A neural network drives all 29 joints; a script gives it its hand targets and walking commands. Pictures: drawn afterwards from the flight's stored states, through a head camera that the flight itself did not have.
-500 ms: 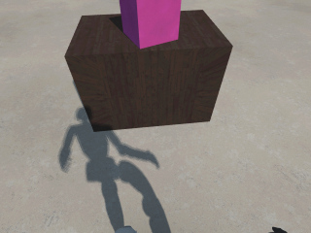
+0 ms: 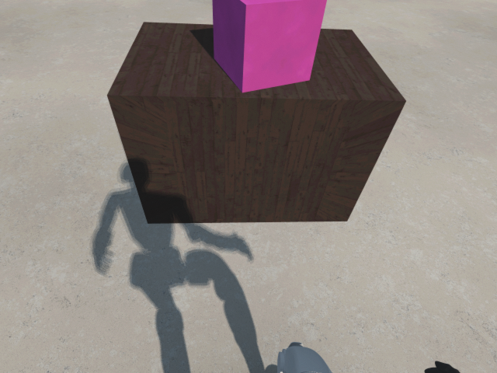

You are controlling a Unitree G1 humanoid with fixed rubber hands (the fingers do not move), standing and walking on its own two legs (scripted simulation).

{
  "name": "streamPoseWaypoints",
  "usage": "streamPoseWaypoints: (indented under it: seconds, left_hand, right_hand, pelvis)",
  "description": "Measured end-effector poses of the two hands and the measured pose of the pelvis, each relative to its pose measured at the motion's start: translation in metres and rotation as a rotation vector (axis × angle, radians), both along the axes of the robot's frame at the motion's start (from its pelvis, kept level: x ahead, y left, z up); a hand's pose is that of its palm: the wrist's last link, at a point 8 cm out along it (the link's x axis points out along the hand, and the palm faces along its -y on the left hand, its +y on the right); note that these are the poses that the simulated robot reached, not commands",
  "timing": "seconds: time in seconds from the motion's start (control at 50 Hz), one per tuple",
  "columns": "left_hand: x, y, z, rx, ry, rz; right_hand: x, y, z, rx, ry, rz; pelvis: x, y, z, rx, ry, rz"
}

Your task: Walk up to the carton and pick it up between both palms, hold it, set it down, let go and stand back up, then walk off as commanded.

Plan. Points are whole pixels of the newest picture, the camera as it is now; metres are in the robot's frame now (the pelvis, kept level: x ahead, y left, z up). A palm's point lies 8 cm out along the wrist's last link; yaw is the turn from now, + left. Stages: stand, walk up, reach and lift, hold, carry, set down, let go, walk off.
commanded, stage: walk up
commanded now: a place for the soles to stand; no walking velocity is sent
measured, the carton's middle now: (263, 32) +1.14 -0.07 +0.08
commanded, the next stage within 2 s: none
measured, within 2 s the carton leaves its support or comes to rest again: neither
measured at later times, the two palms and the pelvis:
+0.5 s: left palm (90, 324) +0.22 +0.26 -0.04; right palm (450, 320) +0.23 -0.37 -0.08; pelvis +0.15 -0.06 +0.02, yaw +2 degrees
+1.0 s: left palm (132, 276) +0.34 +0.24 -0.13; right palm (437, 244) +0.36 -0.39 -0.03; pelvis +0.28 -0.06 +0.00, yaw +3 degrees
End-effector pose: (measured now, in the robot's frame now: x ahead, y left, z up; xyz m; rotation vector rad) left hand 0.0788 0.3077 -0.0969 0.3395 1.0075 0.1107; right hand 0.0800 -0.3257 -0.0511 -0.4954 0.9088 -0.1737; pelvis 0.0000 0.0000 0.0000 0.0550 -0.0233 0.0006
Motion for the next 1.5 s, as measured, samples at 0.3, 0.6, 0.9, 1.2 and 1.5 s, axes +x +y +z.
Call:
streamPoseWaypoints:
  seconds: [0.3, 0.6, 0.9, 1.2, 1.5]
  left_hand:
    - [0.088, -0.052, 0.05, 0.114, -0.036, 0.003]
    - [0.162, -0.043, 0.042, 0.077, -0.005, 0.046]
    - [0.243, -0.05, -0.025, -0.08, 0.061, 0.055]
    - [0.294, -0.114, -0.014, 0.006, 0.041, 0.05]
    - [0.31, -0.114, 0.038, 0.125, 0.056, 0.07]
  right_hand:
    - [0.102, -0.046, -0.036, 0.123, 0.026, 0.024]
    - [0.19, -0.041, -0.023, 0.085, 0.097, 0.03]
    - [0.269, -0.042, 0.017, -0.097, 0.05, 0.011]
    - [0.318, -0.111, -0.038, -0.012, 0.033, -0.01]
    - [0.35, -0.11, -0.051, 0.098, 0.103, 0.008]
  pelvis:
    - [0.093, -0.062, 0.009, 0.006, -0.064, 0.022]
    - [0.18, -0.055, 0.015, -0.044, -0.057, 0.056]
    - [0.262, -0.04, 0.001, -0.043, -0.011, 0.054]
    - [0.308, -0.116, -0.021, -0.026, -0.035, 0.043]
    - [0.335, -0.129, 0.002, -0.017, -0.036, 0.056]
